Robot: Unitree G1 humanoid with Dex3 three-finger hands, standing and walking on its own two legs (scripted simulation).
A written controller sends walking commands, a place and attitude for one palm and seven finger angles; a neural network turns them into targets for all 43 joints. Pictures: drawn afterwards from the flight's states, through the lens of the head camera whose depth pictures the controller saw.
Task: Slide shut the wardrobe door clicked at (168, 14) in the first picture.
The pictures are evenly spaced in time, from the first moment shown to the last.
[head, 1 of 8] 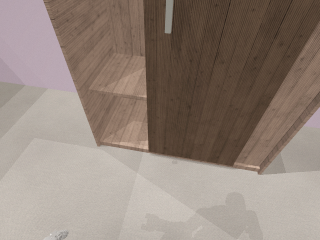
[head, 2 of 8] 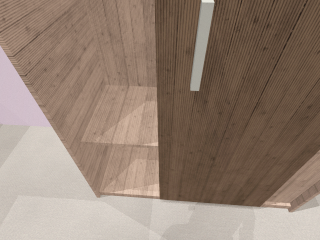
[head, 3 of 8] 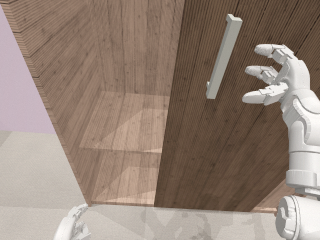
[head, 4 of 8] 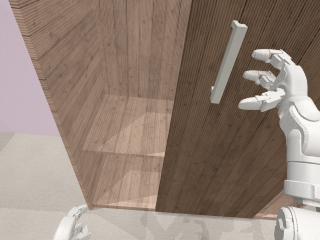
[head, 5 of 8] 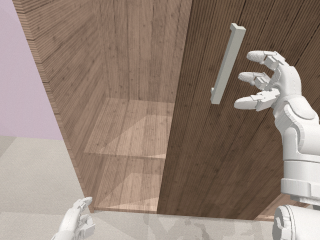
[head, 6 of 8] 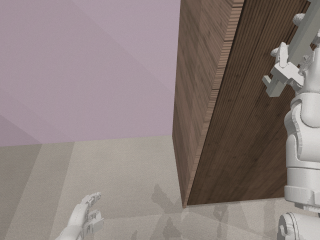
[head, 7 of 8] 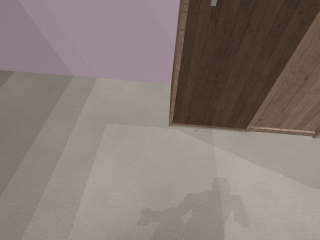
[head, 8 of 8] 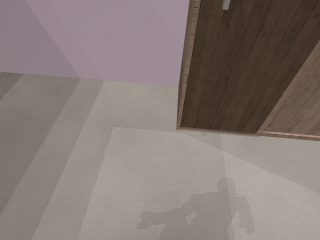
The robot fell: no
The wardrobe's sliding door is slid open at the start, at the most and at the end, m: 0.38 0.38 0.01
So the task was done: yes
